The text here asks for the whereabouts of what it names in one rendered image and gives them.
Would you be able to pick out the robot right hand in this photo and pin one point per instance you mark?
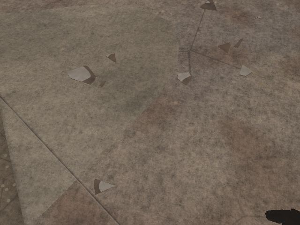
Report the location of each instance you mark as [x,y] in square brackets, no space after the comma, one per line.
[286,217]

